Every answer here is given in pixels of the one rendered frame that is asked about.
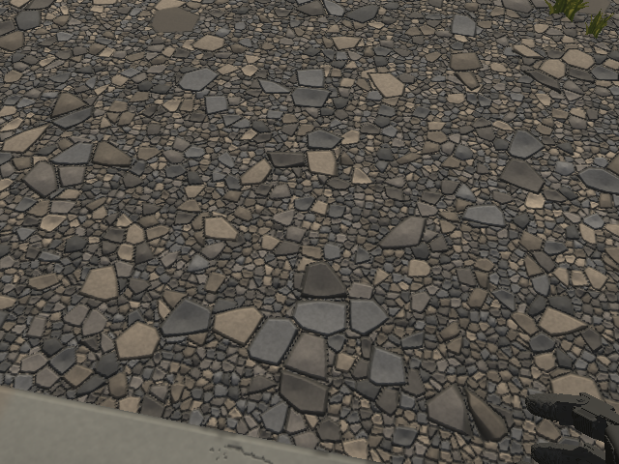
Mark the robot right hand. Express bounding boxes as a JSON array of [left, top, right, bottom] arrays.
[[515, 392, 619, 464]]

